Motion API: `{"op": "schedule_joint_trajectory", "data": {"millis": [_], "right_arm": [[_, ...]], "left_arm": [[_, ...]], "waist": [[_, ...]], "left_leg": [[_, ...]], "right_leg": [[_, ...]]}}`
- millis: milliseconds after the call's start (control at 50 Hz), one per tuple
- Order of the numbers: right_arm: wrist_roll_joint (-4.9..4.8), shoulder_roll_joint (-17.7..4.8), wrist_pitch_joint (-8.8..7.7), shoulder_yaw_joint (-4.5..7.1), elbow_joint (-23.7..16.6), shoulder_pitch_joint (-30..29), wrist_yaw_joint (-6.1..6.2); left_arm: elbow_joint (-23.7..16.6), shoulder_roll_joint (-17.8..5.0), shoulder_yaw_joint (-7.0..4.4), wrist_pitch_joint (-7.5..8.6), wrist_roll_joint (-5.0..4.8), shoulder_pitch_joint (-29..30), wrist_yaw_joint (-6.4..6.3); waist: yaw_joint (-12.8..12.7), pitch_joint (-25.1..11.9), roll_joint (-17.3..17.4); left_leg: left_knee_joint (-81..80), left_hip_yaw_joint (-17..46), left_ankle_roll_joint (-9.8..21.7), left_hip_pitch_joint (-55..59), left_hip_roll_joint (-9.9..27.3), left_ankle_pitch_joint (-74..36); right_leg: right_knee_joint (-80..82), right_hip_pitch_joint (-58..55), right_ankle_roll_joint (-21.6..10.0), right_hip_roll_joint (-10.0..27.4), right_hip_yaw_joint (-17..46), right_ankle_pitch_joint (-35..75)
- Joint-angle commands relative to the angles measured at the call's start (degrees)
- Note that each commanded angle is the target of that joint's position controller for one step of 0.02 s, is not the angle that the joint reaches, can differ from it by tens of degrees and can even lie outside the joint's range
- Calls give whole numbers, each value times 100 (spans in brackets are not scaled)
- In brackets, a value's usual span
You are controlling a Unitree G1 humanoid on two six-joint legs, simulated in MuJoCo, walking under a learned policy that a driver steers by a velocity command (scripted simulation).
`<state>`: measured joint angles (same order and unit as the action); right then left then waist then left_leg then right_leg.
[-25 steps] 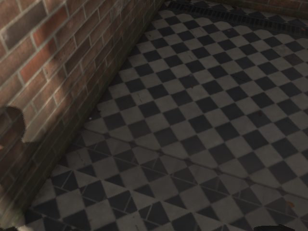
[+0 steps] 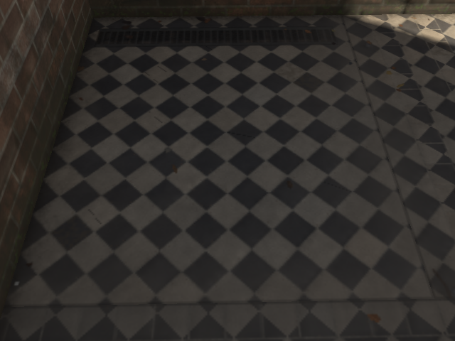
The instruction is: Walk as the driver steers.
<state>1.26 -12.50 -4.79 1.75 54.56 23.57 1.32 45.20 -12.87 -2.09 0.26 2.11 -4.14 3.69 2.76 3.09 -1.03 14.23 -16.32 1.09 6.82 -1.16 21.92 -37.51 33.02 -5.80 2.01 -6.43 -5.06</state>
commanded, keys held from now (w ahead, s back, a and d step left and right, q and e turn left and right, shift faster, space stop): w+e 1.00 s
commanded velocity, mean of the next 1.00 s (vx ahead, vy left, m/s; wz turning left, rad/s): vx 0.50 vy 0.00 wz -0.58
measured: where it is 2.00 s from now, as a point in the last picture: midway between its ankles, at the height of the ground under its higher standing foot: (381, 204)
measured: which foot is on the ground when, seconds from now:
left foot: down 0.00-0.08, up 0.10-0.56, down 0.58-1.00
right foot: up 0.00-0.04, down 0.06-0.58, up 0.60-1.00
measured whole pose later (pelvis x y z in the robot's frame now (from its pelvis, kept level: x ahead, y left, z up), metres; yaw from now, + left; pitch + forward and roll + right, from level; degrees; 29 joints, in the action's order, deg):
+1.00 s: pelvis +0.52 -0.09 +0.01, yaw -36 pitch +1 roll +2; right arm 0.6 -13.7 -5.5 1.6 52.2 21.7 0.4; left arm 40.8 -15.4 -2.7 -0.4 2.6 -5.4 4.5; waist 2.8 2.3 -2.6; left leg 15.1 -13.3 0.5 1.6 -0.1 17.5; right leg -43.0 36.5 -2.3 2.6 -1.5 -2.6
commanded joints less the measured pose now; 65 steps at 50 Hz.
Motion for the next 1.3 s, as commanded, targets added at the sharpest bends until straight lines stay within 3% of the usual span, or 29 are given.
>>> {"op": "schedule_joint_trajectory", "data": {"millis": [20, 60, 80, 100, 120, 160, 180, 260, 460, 520, 560, 580, 600, 620, 640, 660, 700, 780, 880, 1020, 1060, 1100, 1120, 1140, 1160, 1180, 1200, 1240, 1300], "right_arm": [[24, -1098, 53, 241, -179, 34, 79], [6, -1193, 137, 269, -277, -85, 53], [-81, -680, 98, 157, -601, 51, -21], [-63, -771, 37, 194, -937, -257, -93], [-12, -867, -18, 200, -1064, -888, -123], [-37, -779, -91, 167, -1006, -804, -127], [72, -762, 0, 164, -990, -711, -123], [163, -606, 301, 140, -1072, -754, -194], [57, -653, 225, 51, -1796, -2737, -268], [37, -825, 155, 67, -1805, -2539, -282], [27, -1057, 91, 165, -1506, -1554, -207], [31, -1234, -1, 228, -1284, -752, -122], [145, -1684, -38, 317, -1258, 131, -3], [162, -2082, 56, 398, -1294, -218, 2], [86, -1457, 129, 309, -1388, -762, -26], [36, -1024, 139, 196, -1445, -1075, -35], [63, -765, 92, 93, -1320, -1124, 8], [-58, -800, -138, 105, -1012, -769, -74], [-62, -790, -179, 118, -790, -625, -93], [-67, -1064, -95, 186, -417, -200, -40], [-42, -1236, 23, 235, -345, -154, -26], [-40, -1392, 150, 266, -322, -174, -9], [-46, -1380, 190, 256, -397, -249, -14], [-101, -878, 162, 140, -712, -48, -84], [-18, -874, 100, 160, -1091, -333, -152], [50, -1080, 59, 199, -1257, -1079, -156], [-16, -924, -2, 130, -1267, -1061, -166], [108, -912, 96, 146, -1142, -864, -196], [197, -793, 291, 126, -1094, -664, -274]], "left_arm": [[-269, -453, -135, 66, 14, -336, -56], [166, -836, -349, 149, 81, -1796, -165], [200, -1531, -559, 128, 114, -2173, -266], [84, -1823, -613, 78, -73, -1993, -258], [137, -1653, -582, 34, -161, -1852, -297], [139, -1106, -439, 72, -174, -1303, -354], [121, -954, -388, 112, -215, -1109, -374], [131, -1053, -386, 299, -225, -1259, -335], [220, -1179, -417, 264, -145, -2264, -392], [124, -1353, -455, 249, -110, -2044, -458], [26, -1437, -465, 276, -106, -1726, -437], [34, -1372, -446, 315, -158, -1557, -402], [-136, -855, -304, 366, -198, -1687, -361], [-303, -581, -262, 333, -313, -2427, -360], [-22, -1085, -304, 218, -143, -2306, -437], [4, -1130, -333, 187, -116, -1920, -375], [-37, -927, -292, 145, -45, -1594, -261], [-204, -731, -242, -25, 35, -1370, -145], [-596, -597, -170, -25, 36, -496, 0], [-983, -488, -73, 11, 75, 457, 123], [-964, -543, -116, 9, 77, 307, 70], [-699, -706, -228, 60, 84, -630, -24], [-343, -883, -345, 105, 116, -1630, -112], [-267, -1528, -538, 84, 137, -2062, -220], [-440, -1904, -616, 44, -53, -1879, -267], [-293, -1788, -587, 5, -147, -1902, -311], [-176, -1498, -511, 25, -175, -1663, -363], [-186, -1078, -378, 103, -220, -1226, -389], [-157, -1062, -343, 236, -246, -1306, -378]], "waist": [[-428, -216, 671], [-1107, -1035, 361], [-1049, -1616, -686], [-876, -1962, -918], [-930, -1247, -171], [-415, -266, 303], [-213, -158, 270], [-86, -309, 65], [-830, -79, -267], [-616, -55, -328], [-153, -433, -322], [341, -828, 9], [562, -1726, 727], [-77, -2056, 2258], [-219, -1258, 1046], [-209, -622, 433], [-237, -275, 494], [-319, -284, 665], [-248, -2, 585], [-31, 233, 563], [-137, 99, 675], [-563, -543, 735], [-1015, -1127, 414], [-979, -1806, -728], [-810, -2247, -1208], [-948, -1571, -172], [-693, -862, 105], [-243, -326, 184], [-122, -401, -7]], "left_leg": [[1277, 195, 503, 65, 1663, -6791], [3671, 115, 341, -902, 1537, -5597], [5765, 97, 57, -2971, 916, -2062], [7027, 1213, -116, -4475, -131, 963], [6936, 1856, -59, -5043, 307, 370], [5870, 1805, -53, -4596, 712, -315], [5544, 1821, -132, -4234, 789, -356], [4802, 1667, -385, -3925, 783, -668], [2432, 1687, -405, -4540, 396, -1971], [1779, 1850, -205, -3759, 263, -1660], [1456, 1723, -5, -2235, -49, -1265], [1109, 1916, 164, -1110, 158, -1461], [867, 3286, 406, 176, 1557, -20], [9, 5973, 986, 947, 2710, 498], [-23, 5743, 917, 163, 2508, 1205], [-73, 4717, 805, -568, 2201, 816], [-212, 3332, 621, -1115, 1696, -676], [-333, 2382, 737, -1192, 1648, -2028], [-537, 1468, 745, -1207, 1569, -2449], [-226, 628, 573, -601, 1690, -3593], [406, 387, 516, -224, 1726, -5212], [2045, 220, 486, -249, 1727, -6517], [3502, 107, 345, -973, 1596, -5796], [5511, 109, 55, -3063, 1086, -2416], [6929, 1045, -152, -4545, 53, 984], [6924, 1805, -102, -5122, 409, 482], [6394, 1778, -73, -5064, 668, -50], [5423, 1789, -163, -4371, 906, -222], [4889, 1678, -368, -3969, 857, -489]], "right_leg": [[162, -747, -400, -552, -369, -814], [873, -2774, -796, -654, 76, -876], [1042, -4494, -1418, 935, 2409, -1353], [1951, -5088, -2043, 1833, 5066, -789], [2105, -4663, -1823, 1646, 4198, -585], [2304, -3181, -1304, 1163, 2988, 356], [2374, -2715, -1158, 876, 2589, 800], [2512, -2234, -1092, 448, 2084, 1385], [2157, -3234, -787, 431, 2545, 1578], [1805, -3205, -564, 557, 2798, 1877], [969, -2825, -321, 361, 2790, 2719], [-141, -2450, -168, -42, 2514, 2612], [-1785, -1782, -39, -438, 1997, 863], [-2972, -134, 106, -1238, 1459, -2820], [-3380, 252, 55, -610, 1465, -2313], [-3226, 137, 90, -404, 1379, -1733], [-2821, 4, 223, -135, 1225, -1288], [-2732, 253, 432, -65, 1123, -971], [-1777, 735, 552, 67, 897, 45], [5, 149, 113, -33, 104, -35], [202, -208, -100, -271, -85, -586], [417, -1373, -391, -713, -198, -1026], [813, -2777, -586, -800, -5, -878], [1133, -4634, -1121, 676, 2249, -1831], [2018, -5184, -1716, 1783, 5079, -1204], [2138, -4887, -1581, 1586, 4331, -602], [2163, -4094, -1424, 1479, 3515, 1], [2298, -2976, -1076, 848, 2609, 1036], [2535, -2529, -1034, 497, 2237, 1186]]}}
Velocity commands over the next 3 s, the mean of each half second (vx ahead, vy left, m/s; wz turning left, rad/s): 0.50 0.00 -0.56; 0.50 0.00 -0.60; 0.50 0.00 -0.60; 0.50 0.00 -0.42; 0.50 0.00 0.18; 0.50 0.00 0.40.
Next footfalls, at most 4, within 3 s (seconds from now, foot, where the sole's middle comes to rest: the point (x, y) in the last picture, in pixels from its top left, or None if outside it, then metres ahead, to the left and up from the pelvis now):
0.06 right None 0.19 -0.07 -0.77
0.58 left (220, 316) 0.53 0.03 -0.77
1.12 right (325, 274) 0.64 -0.30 -0.77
1.64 left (346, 185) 0.98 -0.44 -0.77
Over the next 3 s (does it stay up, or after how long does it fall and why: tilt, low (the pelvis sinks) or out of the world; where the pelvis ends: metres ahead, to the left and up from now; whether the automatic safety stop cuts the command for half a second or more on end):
stays up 1.15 -0.96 0.02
